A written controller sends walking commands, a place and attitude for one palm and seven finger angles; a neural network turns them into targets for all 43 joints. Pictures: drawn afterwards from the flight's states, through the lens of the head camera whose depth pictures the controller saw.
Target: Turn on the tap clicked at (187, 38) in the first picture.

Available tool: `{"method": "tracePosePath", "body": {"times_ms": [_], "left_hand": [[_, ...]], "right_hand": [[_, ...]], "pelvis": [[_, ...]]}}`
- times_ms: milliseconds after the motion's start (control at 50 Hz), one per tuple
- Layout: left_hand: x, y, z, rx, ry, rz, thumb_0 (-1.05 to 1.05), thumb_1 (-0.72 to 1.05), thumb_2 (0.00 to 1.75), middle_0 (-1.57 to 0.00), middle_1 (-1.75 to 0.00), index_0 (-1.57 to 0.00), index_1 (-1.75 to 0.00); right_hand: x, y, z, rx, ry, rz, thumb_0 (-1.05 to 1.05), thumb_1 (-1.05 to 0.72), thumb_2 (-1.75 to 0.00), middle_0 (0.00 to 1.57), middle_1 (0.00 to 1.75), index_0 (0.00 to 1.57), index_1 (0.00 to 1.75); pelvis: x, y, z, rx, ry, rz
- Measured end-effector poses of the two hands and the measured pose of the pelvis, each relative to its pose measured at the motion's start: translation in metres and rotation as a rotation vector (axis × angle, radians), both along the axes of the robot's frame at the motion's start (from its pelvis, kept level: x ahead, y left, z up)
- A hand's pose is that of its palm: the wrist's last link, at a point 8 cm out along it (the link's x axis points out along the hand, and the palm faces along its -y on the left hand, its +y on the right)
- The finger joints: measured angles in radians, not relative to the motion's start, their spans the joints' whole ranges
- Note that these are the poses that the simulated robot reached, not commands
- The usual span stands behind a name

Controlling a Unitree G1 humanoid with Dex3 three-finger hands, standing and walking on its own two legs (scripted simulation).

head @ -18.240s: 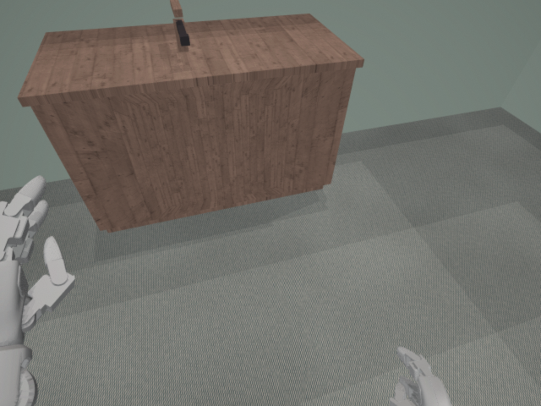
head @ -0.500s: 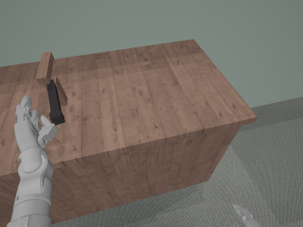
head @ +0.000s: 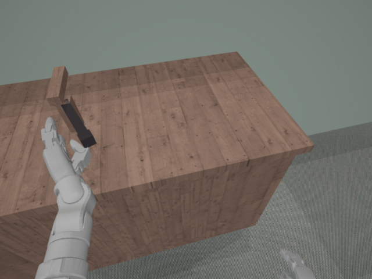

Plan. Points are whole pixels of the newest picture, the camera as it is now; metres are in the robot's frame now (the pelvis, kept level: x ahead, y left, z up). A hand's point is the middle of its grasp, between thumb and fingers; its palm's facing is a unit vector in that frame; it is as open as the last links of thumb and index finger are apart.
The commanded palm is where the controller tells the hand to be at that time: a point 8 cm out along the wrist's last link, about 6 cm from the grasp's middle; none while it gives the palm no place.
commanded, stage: push the lever round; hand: left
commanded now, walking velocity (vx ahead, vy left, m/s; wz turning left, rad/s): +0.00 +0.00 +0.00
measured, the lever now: (86, 139) +0.39 +0.25 +0.09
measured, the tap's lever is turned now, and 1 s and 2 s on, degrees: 23 48 83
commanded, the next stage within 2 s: lift the hand up off the lever in 1.86 s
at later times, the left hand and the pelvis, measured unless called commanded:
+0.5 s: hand (101, 146) +0.37 +0.21 +0.09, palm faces +0.69 -0.72 -0.05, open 7.7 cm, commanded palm +0.33 +0.23 +0.09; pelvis +0.00 +0.00 +0.00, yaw +0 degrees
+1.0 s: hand (115, 132) +0.42 +0.19 +0.09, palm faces +0.76 -0.65 -0.07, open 7.8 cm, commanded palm +0.37 +0.21 +0.09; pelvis +0.00 +0.00 -0.01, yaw +0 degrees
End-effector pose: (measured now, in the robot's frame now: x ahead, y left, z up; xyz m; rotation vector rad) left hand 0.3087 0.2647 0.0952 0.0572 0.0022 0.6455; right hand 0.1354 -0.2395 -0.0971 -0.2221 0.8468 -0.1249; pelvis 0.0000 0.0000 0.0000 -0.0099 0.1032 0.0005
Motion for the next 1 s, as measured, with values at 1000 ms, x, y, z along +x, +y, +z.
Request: {"method": "tracePosePath", "body": {"times_ms": [1000], "left_hand": [[0.058, -0.055, -0.003, -0.048, 0.071, 0.226, 0.02, 0.91, 0.90, -0.15, -0.15, -0.15, -0.15]], "right_hand": [[-0.039, -0.004, -0.020, 0.002, 0.173, -0.031, 0.01, -0.91, -0.90, 0.20, 0.30, 0.20, 0.30]], "pelvis": [[-0.004, -0.001, -0.006, -0.005, 0.060, 0.004]]}}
